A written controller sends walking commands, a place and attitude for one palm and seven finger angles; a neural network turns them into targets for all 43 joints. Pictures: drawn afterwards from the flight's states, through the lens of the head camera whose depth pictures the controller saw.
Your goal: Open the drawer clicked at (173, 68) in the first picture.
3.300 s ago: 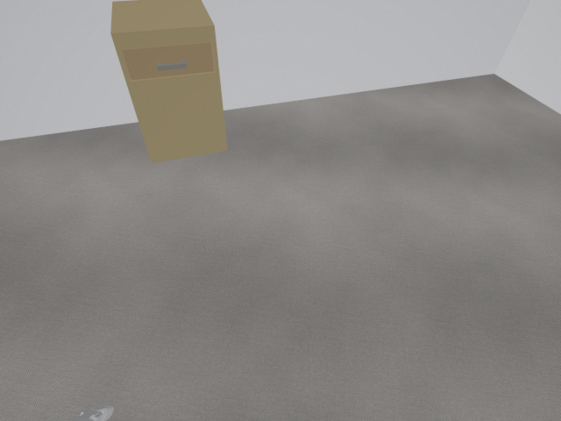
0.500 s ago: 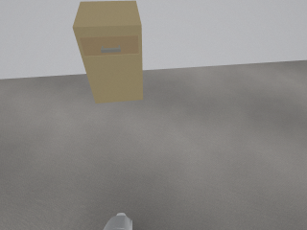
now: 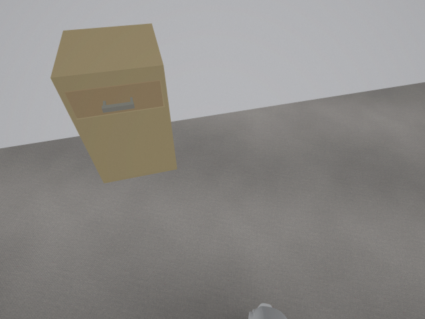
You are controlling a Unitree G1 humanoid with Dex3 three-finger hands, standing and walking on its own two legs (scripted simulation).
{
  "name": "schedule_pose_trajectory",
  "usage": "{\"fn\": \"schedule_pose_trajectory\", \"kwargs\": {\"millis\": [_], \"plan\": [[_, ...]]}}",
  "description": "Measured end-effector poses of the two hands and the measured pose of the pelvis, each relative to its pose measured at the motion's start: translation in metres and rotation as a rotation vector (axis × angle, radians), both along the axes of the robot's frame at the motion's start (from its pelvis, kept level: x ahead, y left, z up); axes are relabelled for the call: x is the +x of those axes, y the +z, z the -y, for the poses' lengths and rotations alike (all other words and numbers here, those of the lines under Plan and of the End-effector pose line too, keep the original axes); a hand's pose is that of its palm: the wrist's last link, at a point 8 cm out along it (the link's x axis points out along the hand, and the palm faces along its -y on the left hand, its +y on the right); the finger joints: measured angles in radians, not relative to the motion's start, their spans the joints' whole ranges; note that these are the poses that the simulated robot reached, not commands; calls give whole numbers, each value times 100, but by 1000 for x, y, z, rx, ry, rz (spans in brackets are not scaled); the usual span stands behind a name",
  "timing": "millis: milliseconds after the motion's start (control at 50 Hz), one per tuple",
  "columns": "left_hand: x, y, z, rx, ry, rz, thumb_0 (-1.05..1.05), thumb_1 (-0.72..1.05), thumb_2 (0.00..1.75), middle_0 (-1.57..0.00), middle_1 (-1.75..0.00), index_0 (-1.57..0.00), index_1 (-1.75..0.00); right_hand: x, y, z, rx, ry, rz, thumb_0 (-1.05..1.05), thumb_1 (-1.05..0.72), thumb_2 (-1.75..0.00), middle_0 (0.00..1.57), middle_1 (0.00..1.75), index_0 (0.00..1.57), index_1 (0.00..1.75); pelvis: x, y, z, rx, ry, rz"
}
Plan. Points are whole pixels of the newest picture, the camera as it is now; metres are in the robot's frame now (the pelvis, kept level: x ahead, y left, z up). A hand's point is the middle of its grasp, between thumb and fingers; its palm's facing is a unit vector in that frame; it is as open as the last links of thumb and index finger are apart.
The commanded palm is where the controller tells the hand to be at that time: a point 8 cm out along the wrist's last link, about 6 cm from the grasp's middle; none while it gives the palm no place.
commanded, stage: walk to a spot facing it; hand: left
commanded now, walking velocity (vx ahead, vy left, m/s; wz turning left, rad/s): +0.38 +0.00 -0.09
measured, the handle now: (118, 104) +0.97 +0.44 -0.22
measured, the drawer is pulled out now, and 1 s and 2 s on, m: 0.00 0.00 0.00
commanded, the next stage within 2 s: turn to face it in 0.30 s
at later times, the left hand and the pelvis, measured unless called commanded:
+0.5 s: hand (153, 313) +0.17 +0.14 -0.18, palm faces +0.17 -0.97 -0.17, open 7.3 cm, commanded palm none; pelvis +0.20 -0.03 +0.00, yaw +7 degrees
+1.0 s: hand (136, 253) +0.30 +0.20 -0.17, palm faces +0.24 -0.95 -0.19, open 7.4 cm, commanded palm none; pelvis +0.28 +0.01 +0.00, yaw +13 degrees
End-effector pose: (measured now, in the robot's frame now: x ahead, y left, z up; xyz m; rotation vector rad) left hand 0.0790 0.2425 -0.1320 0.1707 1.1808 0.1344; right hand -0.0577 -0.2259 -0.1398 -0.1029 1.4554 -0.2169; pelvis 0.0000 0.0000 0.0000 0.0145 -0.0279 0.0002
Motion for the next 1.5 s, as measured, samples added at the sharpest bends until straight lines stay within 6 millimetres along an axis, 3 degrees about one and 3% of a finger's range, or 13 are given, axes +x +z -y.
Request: {"fn": "schedule_pose_trajectory", "kwargs": {"millis": [120, 180, 260, 440, 580, 640, 760, 840, 1060, 1140, 1260, 1380, 1500], "plan": [[106, -2, 33, 38, -94, 94, 1, 91, 90, -19, -30, -19, -30, 2, -23, 4, 83, -77, -146, 0, -91, -90, 20, 29, 20, 30, 63, -20, 30, 12, -17, -1], [127, -3, 49, 29, -76, 125, 0, 91, 90, -19, -30, -19, -30, 31, -28, 14, 102, -69, -166, 1, -91, -90, 20, 29, 20, 30, 85, -21, 41, 0, -9, 15], [121, 0, 64, 6, -18, 62, 0, 91, 90, -20, -30, -19, -30, 105, -22, 32, 80, -27, -62, 1, -91, -90, 20, 29, 20, 30, 115, -9, 49, -6, 7, 17], [92, -6, 57, -7, 132, -96, -1, 94, 90, -20, -30, -20, -30, 279, -3, 48, 18, 132, 154, 1, -93, -90, 19, 29, 19, 30, 178, 0, 44, -35, 98, 2], [67, -33, 56, -99, 254, -254, 0, 91, 90, -20, -30, -20, -30, 390, 3, 18, -30, 297, 226, 1, -93, -90, 19, 29, 19, 30, 225, -13, 15, -59, 156, 1], [66, -46, 46, -123, 289, -314, 0, 91, 90, -20, -30, -20, -30, 424, 1, -2, -46, 340, 276, 1, -92, -90, 19, 29, 19, 30, 239, -22, 0, -50, 170, 2], [107, -35, 17, -90, 286, -245, 1, 91, 90, -20, -30, -19, -30, 441, 9, -32, -23, 354, 297, 0, -92, -90, 19, 29, 20, 30, 250, -10, -12, -47, 181, 10], [143, -23, 0, -59, 269, -147, 0, 91, 90, -19, -30, -19, -30, 444, 13, -32, -21, 327, 316, -1, -94, -90, 20, 29, 20, 30, 257, -4, -16, -42, 197, 6], [213, -1, 6, 1, 234, 9, 0, 91, 90, -19, -30, -19, -30, 396, -12, -3, 34, 257, 143, 0, -92, -90, 20, 29, 20, 30, 285, -4, 1, -6, 229, 11], [205, -3, 21, 15, 281, 2, 0, 91, 90, -20, -30, -19, -30, 387, -21, 8, 55, 260, 46, 1, -92, -90, 20, 29, 20, 30, 299, -7, 10, -4, 243, 16], [162, 1, 41, -28, 342, -178, 0, 92, 90, -20, -30, -20, -30, 417, -5, 7, 57, 262, 52, 1, -91, -90, 19, 29, 20, 30, 325, 6, 6, 2, 248, 3], [140, -1, 52, -104, 409, -309, 0, 91, 90, -20, -30, -20, -30, 467, 0, -15, 35, 319, 52, 1, -91, -90, 19, 29, 19, 30, 352, 5, -17, -26, 283, -16], [142, -14, 36, -178, 473, -397, 0, 90, 90, -20, -30, -20, -30, 547, -3, -73, 18, 423, 117, 1, -92, -90, 19, 29, 19, 30, 385, -7, -62, -50, 305, -34]]}}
